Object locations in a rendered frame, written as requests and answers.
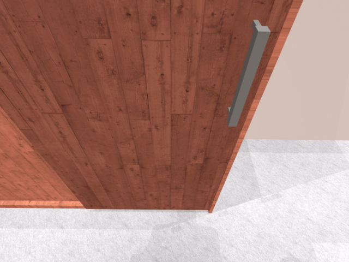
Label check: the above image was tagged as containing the wardrobe door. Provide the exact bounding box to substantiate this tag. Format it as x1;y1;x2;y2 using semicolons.
0;0;291;210
0;107;79;201

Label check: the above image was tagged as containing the handle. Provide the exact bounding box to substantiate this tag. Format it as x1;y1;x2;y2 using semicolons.
227;20;270;127

